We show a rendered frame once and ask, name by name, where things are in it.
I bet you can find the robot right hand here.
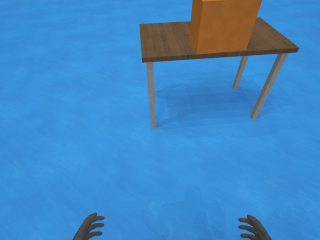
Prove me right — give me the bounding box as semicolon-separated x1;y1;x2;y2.
238;214;272;240

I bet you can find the robot left hand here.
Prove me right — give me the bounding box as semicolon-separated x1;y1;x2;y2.
73;212;105;240

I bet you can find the carton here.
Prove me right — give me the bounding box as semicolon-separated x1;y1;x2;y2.
189;0;262;55

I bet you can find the table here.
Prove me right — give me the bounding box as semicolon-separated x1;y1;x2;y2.
139;17;299;128

